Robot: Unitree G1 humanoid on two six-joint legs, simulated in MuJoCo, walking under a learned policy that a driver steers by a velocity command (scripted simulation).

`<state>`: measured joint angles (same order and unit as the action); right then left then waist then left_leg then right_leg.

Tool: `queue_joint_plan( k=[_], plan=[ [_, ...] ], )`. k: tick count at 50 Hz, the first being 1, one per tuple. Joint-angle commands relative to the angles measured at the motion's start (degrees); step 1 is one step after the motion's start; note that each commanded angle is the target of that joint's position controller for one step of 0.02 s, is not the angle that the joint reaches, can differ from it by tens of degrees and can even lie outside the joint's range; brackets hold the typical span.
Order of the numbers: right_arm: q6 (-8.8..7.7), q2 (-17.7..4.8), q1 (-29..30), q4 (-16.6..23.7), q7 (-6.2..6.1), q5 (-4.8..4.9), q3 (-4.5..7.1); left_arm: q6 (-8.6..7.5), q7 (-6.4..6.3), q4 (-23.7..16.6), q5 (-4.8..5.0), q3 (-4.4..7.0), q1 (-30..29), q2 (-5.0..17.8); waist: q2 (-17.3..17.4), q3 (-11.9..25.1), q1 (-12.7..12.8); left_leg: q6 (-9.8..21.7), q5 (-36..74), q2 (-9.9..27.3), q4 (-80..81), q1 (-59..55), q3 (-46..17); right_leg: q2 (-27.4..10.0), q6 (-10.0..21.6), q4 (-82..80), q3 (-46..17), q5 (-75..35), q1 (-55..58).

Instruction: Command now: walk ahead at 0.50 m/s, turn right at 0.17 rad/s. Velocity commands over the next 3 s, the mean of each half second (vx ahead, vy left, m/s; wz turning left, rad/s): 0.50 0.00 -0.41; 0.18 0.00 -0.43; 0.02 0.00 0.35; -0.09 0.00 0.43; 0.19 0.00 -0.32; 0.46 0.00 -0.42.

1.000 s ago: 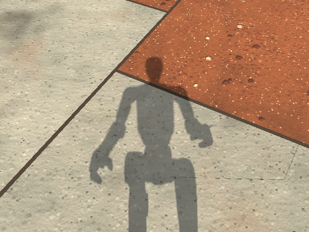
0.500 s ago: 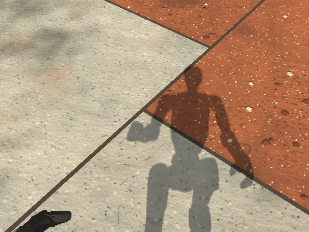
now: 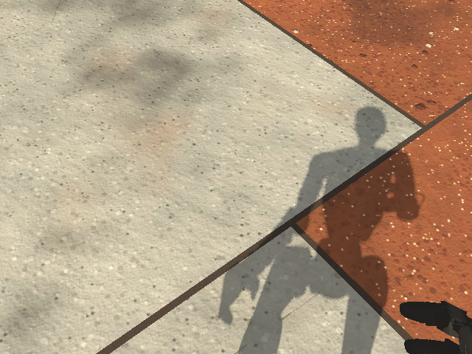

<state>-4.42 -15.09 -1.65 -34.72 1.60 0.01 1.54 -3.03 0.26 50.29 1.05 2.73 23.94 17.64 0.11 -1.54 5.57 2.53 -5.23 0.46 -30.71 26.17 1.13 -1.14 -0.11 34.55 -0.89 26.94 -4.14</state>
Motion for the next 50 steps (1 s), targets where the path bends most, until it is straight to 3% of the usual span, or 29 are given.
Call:
queue_joint_plan(
  k=[1, 2, 3, 4, 6, 10, 15, 20, 22, 23, 24, 25, 26, 27, 28, 29, 30, 31, 32, 35, 38, 41, 44, 46, 47, 48, 49, 50],
  plan=[
    [0.37, -11.58, -22.78, -1.85, -0.84, -0.24, 4.43, -2.23, -0.10, -5.46, 0.91, 0.58, 0.14, 6.67, 10.68, 17.24, -12.50, 13.01, -17.63, 22.47, 12.41, -44.13, -38.12, 0.54, 1.17, 36.54, -6.57, 5.64, -38.21],
    [0.17, -9.47, -19.57, -2.10, -0.85, 0.18, 3.64, -2.36, 0.08, -6.74, 1.72, 1.35, -3.79, 8.30, 8.84, 10.02, -11.55, 11.07, -15.94, 20.67, 13.55, -37.98, -29.50, -1.71, 1.49, 37.05, -6.00, 0.32, -40.66],
    [-0.09, -7.94, -16.12, -2.16, -0.67, 0.01, 3.15, -2.18, -0.10, -6.87, 1.31, 1.33, -5.81, 7.54, 6.12, 6.66, -9.84, 9.82, -11.33, 18.02, 15.28, -31.69, -23.53, -3.79, 1.18, 35.36, -4.99, -4.25, -38.84],
    [-0.42, -6.50, -13.45, -2.35, -0.47, -0.30, 2.85, -1.80, -0.20, -6.94, 0.63, 1.54, -6.62, 6.86, 5.93, 3.98, -8.31, 9.30, -7.19, 16.18, 17.25, -26.74, -19.11, -5.08, 0.78, 33.06, -4.96, -7.56, -37.24],
    [-1.47, -5.18, -10.96, -3.16, -0.35, -0.78, 2.80, -0.35, -0.22, -6.17, 0.74, 1.43, -4.71, 4.42, 6.51, 2.56, -5.71, 8.75, -0.59, 14.36, 20.69, -20.63, -12.43, -6.29, 0.06, 31.46, -5.20, -11.40, -32.19],
    [-2.50, -6.61, -11.05, -5.80, -0.95, -1.03, 3.66, 0.98, -0.27, -7.77, 0.38, 1.31, -8.02, 2.39, 3.49, -0.20, -5.06, 9.09, 8.67, 14.25, 23.31, -19.18, -3.77, -6.37, -1.31, 25.53, -6.27, -18.69, -35.45],
    [-1.79, -9.09, -13.06, -8.04, -1.91, -0.50, 4.33, 0.46, 1.51, -10.80, 0.09, 0.43, -16.79, 0.73, 2.00, -2.68, -8.05, 7.37, 10.07, 13.29, 24.44, -21.14, 4.78, -5.37, -0.32, 9.39, -1.78, -30.66, -33.79],
    [0.20, -11.12, -17.02, -10.77, -2.24, 0.86, 5.15, 0.57, 3.15, -15.20, 0.19, 0.40, -23.71, 1.24, 1.91, -4.35, -9.68, 5.82, 16.53, 16.13, 20.16, -30.95, 8.08, -4.02, 2.79, 2.13, 1.88, -25.03, -35.80],
    [1.10, -12.67, -16.31, -10.73, -2.59, 1.13, 5.55, 0.84, 3.52, -16.05, 0.14, 1.21, -22.25, 2.73, 3.78, -1.71, -7.66, 4.51, 33.95, 16.19, 13.57, -33.12, 9.83, -0.81, 4.93, 1.66, 5.19, -19.27, -30.57],
    [1.60, -13.47, -15.83, -10.55, -2.85, 1.27, 5.76, 1.07, 3.50, -15.64, 0.15, 2.04, -18.75, 4.12, 4.86, 1.03, -5.37, 3.81, 43.05, 15.86, 7.37, -33.28, 10.58, 1.47, 6.23, 1.95, 6.86, -16.34, -25.28],
    [2.20, -13.61, -14.55, -10.08, -3.16, 1.41, 5.70, 1.17, 3.16, -13.91, 0.05, 3.55, -11.12, 6.55, 4.39, 4.68, -0.87, 2.26, 47.52, 14.05, -3.72, -30.54, 11.82, 4.20, 7.85, -0.83, 7.75, -17.66, -15.41],
    [2.03, -12.58, -14.35, -9.28, -3.50, 1.22, 5.15, 1.47, 2.15, -11.84, -0.27, 5.46, -2.29, 10.38, 1.46, 9.36, 3.51, -0.73, 38.08, 11.22, -18.94, -20.36, 12.19, 3.50, 10.17, -4.46, 3.20, -25.32, 0.43],
    [0.82, -4.74, -20.06, -6.00, -2.77, -1.55, 2.71, 1.58, 1.13, -12.19, -0.55, 6.79, -2.17, 17.93, -14.90, 14.99, -2.59, -5.70, -15.90, 0.66, -42.24, 7.16, 10.64, -13.08, 20.52, -3.78, -25.11, -36.27, 23.28],
    [-1.09, -7.09, -18.13, -6.10, -2.06, -0.74, 2.35, 0.99, 1.20, -14.99, -0.93, 5.74, -2.25, 15.32, -10.19, 26.56, -0.25, -6.26, -32.84, -4.21, -52.86, 12.19, -3.75, -20.50, 26.71, -11.10, -43.69, -41.33, 27.68],
    [-1.77, -10.27, -12.42, -4.61, -1.65, 1.41, 3.29, 0.45, 1.56, -15.21, -1.23, 4.60, -4.66, 11.93, -5.13, 21.45, 0.93, -4.99, -28.89, -0.57, -52.58, 15.24, -7.40, -18.21, 23.51, -11.36, -33.68, -48.45, 23.66],
    [-2.05, -9.23, -10.50, -3.83, -2.00, 1.42, 2.81, 0.09, 1.49, -14.90, -0.46, 4.20, -7.15, 9.83, -2.20, 14.41, -1.04, -4.28, -24.64, 1.65, -47.69, 15.53, -6.47, -15.04, 20.80, -10.92, -25.66, -50.80, 15.66],
    [-1.80, -9.28, -10.05, -4.39, -2.64, 0.21, 3.04, 0.18, 1.25, -15.10, 0.14, 3.87, -10.23, 8.30, 0.47, 9.50, -3.11, -4.63, -21.88, 3.37, -43.21, 14.27, -5.74, -12.61, 18.63, -11.91, -21.14, -51.02, 7.84],
    [-1.03, -10.26, -10.68, -4.47, -2.97, -0.36, 3.55, 0.31, 0.85, -15.81, -0.26, 3.42, -12.40, 7.10, -0.57, 8.06, -5.09, -4.79, -19.75, 4.50, -40.59, 10.15, -6.01, -11.24, 17.82, -13.48, -18.60, -51.84, 1.45],
    [-0.10, -10.19, -11.31, -4.45, -3.03, -0.49, 3.64, 0.52, 0.70, -16.38, -0.94, 3.43, -13.67, 7.28, -1.41, 7.30, -6.43, -5.20, -18.54, 4.27, -38.88, 7.01, -5.96, -10.18, 17.52, -14.77, -17.79, -52.93, -3.15],
    [1.53, -7.43, -12.43, -4.68, -3.46, -0.91, 2.90, 0.79, -0.03, -15.80, -1.12, 4.02, -14.06, 9.03, -2.26, 7.77, -7.76, -7.36, -15.34, 2.55, -30.57, 4.49, -4.74, -8.12, 17.19, -14.99, -14.13, -58.48, -8.74],
    [2.19, -6.63, -9.03, -3.90, -3.52, -0.96, 2.46, 2.18, -1.29, -15.21, -0.26, 4.17, -13.66, 9.61, -4.02, 9.35, -6.83, -8.56, -8.30, 0.87, -22.06, 3.42, -4.99, -5.94, 14.81, -13.45, -13.27, -53.83, -9.48],
    [2.51, -6.46, -5.63, -3.58, -2.90, -0.30, 2.23, 3.34, -2.05, -14.77, -0.42, 3.63, -13.45, 8.53, -5.65, 9.56, -5.18, -8.62, -2.46, 0.56, -15.00, 1.58, -5.23, -5.64, 12.71, -12.78, -13.76, -45.36, -9.10],
    [2.32, -7.02, -2.96, -2.82, -2.39, -0.16, 2.36, 3.76, -1.93, -13.91, -0.96, 3.04, -12.48, 7.74, -6.74, 8.25, -3.73, -7.76, -4.04, 0.28, -9.89, 0.00, -5.47, -6.81, 12.52, -10.84, -16.57, -40.76, -7.65],
    [1.76, -7.12, -3.87, -3.19, -1.88, -0.36, 2.43, 3.66, -1.72, -13.35, -1.26, 2.03, -12.99, 5.73, -7.21, 8.11, -4.06, -5.99, -4.87, 0.66, -5.38, -2.65, -4.95, -8.04, 12.07, -8.26, -17.59, -39.77, -6.21],
    [1.33, -6.28, -5.23, -3.77, -1.55, -0.54, 2.28, 3.44, -1.66, -12.92, -1.19, 1.17, -13.97, 3.89, -6.96, 7.86, -5.40, -4.60, -0.84, 0.98, 0.78, -6.98, -4.47, -7.32, 10.77, -6.77, -16.96, -37.62, -7.09],
    [0.85, -5.76, -5.81, -4.07, -1.34, -1.07, 2.04, 2.97, -1.49, -11.94, -1.47, 0.46, -12.74, 2.34, -6.10, 7.18, -6.03, -2.92, 9.33, 1.90, 8.18, -12.66, -5.31, -5.39, 8.40, -6.06, -15.94, -33.52, -8.68],
    [0.57, -8.59, -5.12, -3.36, -1.59, -1.94, 2.25, 2.24, -1.35, -11.42, -3.08, -0.07, -9.48, 0.86, -1.20, 8.48, -3.65, -0.42, 27.14, 8.05, 8.01, -18.36, -12.73, -1.42, 5.24, -2.47, -12.83, -25.38, -10.29],
    [0.96, -9.65, -2.37, -2.82, -1.82, -2.48, 2.09, 1.89, -1.29, -9.79, -3.55, 0.22, -2.30, 1.41, 7.05, 9.47, 1.38, 6.36, 36.07, 13.21, 4.94, -20.56, -17.78, 2.70, 2.09, -0.86, -8.89, -7.56, -12.03]
  ],
)
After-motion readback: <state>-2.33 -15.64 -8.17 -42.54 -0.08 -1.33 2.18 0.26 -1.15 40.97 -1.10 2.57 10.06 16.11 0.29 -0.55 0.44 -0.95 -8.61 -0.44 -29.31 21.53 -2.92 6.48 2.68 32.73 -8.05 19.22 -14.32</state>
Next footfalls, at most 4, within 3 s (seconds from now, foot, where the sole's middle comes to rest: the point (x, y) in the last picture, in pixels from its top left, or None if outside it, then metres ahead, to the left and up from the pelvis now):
0.50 right None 0.40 -0.17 -0.76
0.96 left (272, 312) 0.58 -0.02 -0.76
1.62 left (247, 322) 0.55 0.05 -0.76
2.14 right None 0.38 -0.18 -0.76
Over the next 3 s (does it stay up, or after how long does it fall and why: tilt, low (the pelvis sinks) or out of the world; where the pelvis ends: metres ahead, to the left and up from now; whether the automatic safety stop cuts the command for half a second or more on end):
stays up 0.67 -0.15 0.01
